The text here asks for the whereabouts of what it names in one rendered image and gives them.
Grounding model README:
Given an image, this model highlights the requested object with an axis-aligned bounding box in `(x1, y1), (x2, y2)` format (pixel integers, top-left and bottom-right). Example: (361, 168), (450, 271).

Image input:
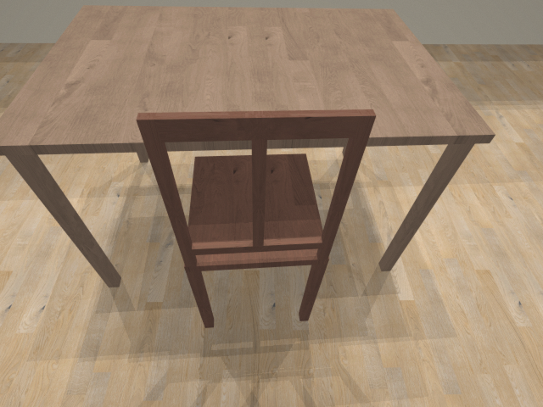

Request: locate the table
(0, 5), (495, 287)

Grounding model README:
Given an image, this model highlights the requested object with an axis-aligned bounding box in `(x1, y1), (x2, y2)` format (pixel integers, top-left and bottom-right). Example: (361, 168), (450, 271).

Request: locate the chair
(136, 109), (376, 328)

